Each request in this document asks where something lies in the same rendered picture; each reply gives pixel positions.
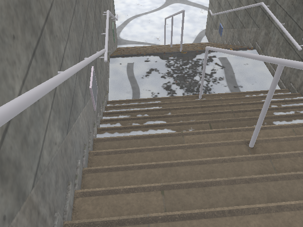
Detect stairs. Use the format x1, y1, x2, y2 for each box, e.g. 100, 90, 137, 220
62, 89, 303, 227
111, 42, 248, 56

